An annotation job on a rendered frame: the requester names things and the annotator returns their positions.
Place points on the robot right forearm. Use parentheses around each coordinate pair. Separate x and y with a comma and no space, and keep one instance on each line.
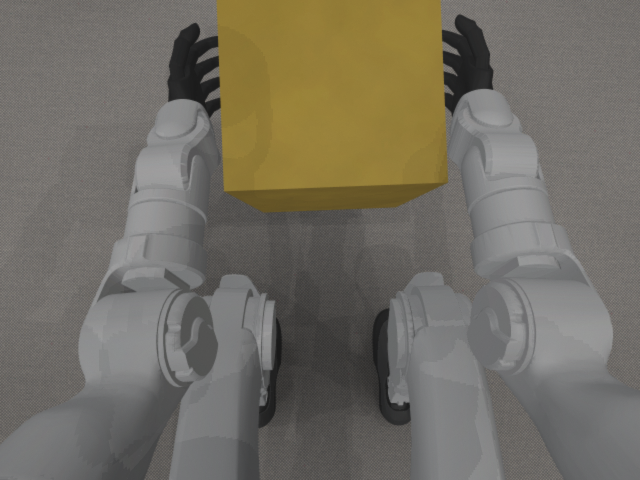
(514,230)

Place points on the carton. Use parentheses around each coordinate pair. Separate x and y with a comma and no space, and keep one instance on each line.
(331,104)

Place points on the right robot hand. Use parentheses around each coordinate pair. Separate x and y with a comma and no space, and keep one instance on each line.
(472,66)

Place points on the robot thigh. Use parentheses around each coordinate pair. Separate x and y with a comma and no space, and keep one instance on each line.
(217,436)
(453,429)

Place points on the robot left forearm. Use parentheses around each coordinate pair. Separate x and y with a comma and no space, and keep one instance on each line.
(162,247)

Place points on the left robot thigh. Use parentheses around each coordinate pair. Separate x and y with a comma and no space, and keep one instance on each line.
(217,436)

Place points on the right robot thigh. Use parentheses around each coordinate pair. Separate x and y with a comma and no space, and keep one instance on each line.
(453,429)

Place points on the right robot upper arm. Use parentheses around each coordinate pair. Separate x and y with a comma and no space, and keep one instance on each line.
(549,340)

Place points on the left robot upper arm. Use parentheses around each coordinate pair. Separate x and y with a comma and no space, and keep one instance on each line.
(139,353)

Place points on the left robot hand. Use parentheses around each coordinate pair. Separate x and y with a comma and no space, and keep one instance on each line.
(186,75)

